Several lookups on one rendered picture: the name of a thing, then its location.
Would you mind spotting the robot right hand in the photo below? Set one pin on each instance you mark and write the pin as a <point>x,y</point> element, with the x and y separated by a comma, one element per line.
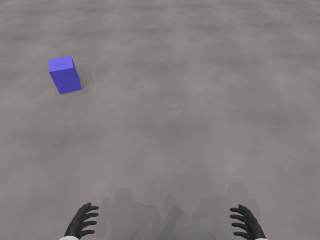
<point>251,226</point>

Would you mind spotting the carton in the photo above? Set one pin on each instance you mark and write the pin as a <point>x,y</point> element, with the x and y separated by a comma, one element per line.
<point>64,74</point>

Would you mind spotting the robot left hand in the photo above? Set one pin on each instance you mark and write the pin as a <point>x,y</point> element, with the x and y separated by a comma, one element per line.
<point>77,224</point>

